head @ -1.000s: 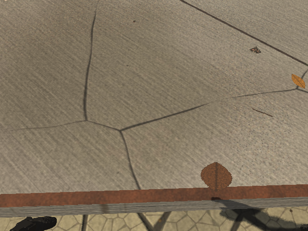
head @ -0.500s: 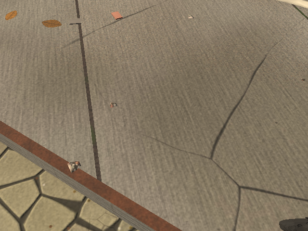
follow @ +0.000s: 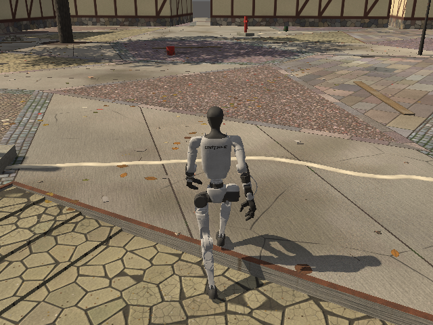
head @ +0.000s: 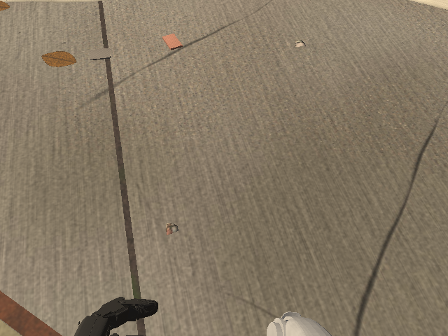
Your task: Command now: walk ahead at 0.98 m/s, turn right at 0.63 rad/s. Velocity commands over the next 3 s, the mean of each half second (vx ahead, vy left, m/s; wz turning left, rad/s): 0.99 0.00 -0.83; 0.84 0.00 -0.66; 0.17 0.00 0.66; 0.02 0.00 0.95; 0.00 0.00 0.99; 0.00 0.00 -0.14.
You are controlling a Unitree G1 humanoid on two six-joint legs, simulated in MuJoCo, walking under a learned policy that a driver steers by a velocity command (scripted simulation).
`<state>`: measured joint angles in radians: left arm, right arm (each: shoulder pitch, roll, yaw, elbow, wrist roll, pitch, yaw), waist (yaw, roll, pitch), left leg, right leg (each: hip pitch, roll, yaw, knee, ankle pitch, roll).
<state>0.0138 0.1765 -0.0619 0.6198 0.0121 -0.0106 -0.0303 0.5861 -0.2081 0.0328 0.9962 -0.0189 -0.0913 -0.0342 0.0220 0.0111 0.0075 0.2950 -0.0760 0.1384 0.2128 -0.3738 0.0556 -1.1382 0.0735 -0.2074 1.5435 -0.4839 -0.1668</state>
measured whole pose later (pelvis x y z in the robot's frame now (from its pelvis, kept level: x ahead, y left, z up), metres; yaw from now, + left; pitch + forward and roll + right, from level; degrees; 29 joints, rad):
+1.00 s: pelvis +0.95 -0.27 +0.15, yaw -45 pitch +1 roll -2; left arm 0.26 0.25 0.03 0.78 0.00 -0.08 -0.02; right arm 0.22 -0.23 -0.01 0.69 0.04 -0.08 -0.04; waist 0.00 0.00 0.08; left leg -0.69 0.10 -0.09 1.29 -0.38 -0.05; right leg -0.24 0.15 -0.11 0.53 -0.31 -0.15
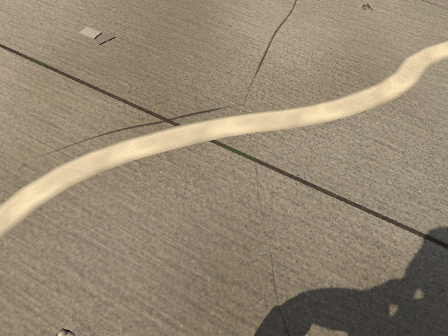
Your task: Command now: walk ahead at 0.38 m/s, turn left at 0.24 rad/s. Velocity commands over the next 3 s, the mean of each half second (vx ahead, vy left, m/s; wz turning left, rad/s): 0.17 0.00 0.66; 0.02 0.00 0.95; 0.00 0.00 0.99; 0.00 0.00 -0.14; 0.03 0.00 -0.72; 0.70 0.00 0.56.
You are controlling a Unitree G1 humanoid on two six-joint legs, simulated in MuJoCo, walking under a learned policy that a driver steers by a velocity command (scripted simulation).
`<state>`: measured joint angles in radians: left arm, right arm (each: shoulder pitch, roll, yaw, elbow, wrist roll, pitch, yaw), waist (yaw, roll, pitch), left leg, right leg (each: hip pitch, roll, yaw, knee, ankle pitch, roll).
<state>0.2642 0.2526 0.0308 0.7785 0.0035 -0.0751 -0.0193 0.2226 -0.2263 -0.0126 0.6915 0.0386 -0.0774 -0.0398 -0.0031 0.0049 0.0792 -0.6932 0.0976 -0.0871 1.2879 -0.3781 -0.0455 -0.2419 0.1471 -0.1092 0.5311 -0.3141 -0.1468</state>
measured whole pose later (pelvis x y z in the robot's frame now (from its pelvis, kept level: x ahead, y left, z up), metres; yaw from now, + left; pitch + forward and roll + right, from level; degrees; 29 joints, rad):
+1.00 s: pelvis +0.35 +0.02 +0.02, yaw +51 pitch +1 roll -1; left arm 0.08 0.23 0.05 0.68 0.02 0.02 0.06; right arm 0.24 -0.34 -0.09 0.56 0.03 0.08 -0.02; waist -0.01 0.05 0.07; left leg -0.60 0.06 -0.05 1.17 -0.35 -0.12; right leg -0.26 -0.01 -0.09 0.42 -0.17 -0.03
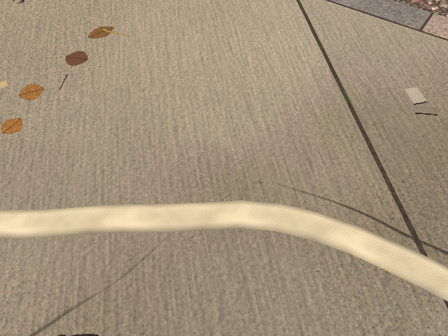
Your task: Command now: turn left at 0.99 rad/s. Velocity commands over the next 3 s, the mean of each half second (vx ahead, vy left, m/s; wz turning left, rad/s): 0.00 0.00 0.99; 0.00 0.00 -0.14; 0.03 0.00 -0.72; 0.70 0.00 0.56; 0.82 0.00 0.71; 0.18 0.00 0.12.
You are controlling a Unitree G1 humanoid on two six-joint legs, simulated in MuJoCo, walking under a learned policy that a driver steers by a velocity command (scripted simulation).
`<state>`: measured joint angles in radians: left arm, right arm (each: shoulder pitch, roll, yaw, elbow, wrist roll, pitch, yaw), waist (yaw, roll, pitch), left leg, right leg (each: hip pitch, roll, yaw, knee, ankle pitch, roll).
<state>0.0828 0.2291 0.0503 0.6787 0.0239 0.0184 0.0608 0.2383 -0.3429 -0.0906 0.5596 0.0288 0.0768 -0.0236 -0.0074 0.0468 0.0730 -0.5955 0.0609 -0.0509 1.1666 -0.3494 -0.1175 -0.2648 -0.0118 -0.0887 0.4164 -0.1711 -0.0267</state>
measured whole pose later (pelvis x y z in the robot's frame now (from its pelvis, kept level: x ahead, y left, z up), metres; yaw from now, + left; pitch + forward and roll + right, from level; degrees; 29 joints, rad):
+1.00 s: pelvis +0.04 +0.05 -0.01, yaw +20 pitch +2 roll +1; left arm 0.16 0.32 0.10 0.65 -0.05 0.06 0.03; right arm 0.17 -0.29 -0.09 0.67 0.01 -0.02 -0.02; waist 0.01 -0.04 0.05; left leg -0.21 -0.10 -0.08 0.46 -0.26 0.02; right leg -0.38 0.10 0.28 0.58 -0.26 0.01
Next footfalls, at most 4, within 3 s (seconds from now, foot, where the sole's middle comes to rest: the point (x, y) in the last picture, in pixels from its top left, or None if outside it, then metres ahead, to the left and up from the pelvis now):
0.20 left None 0.02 0.16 -0.78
0.64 right None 0.16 -0.02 -0.78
0.96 left None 0.01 0.15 -0.78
1.46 right None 0.11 -0.10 -0.78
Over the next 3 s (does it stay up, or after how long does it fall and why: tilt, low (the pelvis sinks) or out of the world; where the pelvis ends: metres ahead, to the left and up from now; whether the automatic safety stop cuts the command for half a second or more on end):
stays up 0.86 0.38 -0.01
